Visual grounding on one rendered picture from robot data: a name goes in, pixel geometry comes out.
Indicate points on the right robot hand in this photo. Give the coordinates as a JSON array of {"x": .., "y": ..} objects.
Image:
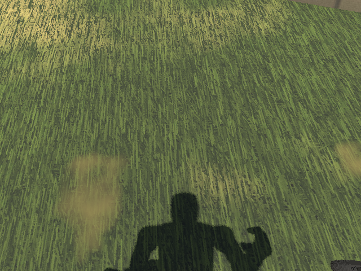
[{"x": 346, "y": 265}]

